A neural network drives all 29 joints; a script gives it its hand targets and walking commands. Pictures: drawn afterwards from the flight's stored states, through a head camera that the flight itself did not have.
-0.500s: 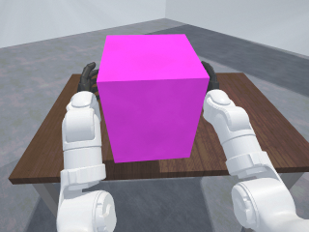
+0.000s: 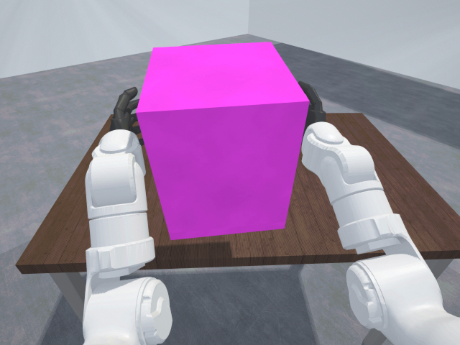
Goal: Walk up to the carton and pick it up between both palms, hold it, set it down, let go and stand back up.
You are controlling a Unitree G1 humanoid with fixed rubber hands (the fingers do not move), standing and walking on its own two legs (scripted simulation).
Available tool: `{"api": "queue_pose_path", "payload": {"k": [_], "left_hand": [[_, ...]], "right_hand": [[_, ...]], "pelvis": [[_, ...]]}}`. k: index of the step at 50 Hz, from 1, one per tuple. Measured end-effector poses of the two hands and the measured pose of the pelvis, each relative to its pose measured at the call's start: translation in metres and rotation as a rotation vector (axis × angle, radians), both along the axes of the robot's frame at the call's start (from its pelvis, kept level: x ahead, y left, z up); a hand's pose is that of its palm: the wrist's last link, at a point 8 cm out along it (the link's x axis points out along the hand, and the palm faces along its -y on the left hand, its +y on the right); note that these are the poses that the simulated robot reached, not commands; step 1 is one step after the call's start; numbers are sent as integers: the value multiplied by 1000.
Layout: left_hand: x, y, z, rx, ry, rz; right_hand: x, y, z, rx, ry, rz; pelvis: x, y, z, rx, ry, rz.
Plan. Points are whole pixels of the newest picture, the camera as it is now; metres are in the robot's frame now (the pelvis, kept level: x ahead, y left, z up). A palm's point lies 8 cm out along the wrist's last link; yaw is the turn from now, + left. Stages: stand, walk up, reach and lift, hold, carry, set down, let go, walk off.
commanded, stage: hold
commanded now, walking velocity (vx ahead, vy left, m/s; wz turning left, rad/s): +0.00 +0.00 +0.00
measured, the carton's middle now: (220, 140) +0.40 +0.00 +0.22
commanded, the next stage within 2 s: none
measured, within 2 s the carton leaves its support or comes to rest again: neither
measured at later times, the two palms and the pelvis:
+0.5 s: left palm (119, 135) +0.36 +0.15 +0.27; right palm (313, 122) +0.36 -0.14 +0.27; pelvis +0.00 +0.00 +0.00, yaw +0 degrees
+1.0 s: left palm (116, 136) +0.35 +0.15 +0.27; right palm (312, 122) +0.36 -0.14 +0.27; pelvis +0.00 +0.00 +0.00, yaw +0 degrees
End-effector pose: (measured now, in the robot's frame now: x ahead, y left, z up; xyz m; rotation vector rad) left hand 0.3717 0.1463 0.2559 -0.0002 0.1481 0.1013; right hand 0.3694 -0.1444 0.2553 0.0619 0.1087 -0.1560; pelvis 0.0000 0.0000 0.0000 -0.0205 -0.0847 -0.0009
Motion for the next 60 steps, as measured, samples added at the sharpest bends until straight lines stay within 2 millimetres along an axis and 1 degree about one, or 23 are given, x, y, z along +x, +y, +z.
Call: {"api": "queue_pose_path", "payload": {"k": [25, 38, 60], "left_hand": [[-11, 3, 12, -10, 0, 15], [-17, 5, 14, -14, -1, 22], [-19, 6, 15, -16, -3, 29]], "right_hand": [[-6, 3, 16, 10, 4, 15], [-8, 4, 18, 15, 5, 22], [-9, 6, 17, 18, 5, 28]], "pelvis": [[-2, -2, 0, 1, -6, -2], [-2, -2, 0, 1, -12, -3], [-2, -2, 0, 1, -11, -4]]}}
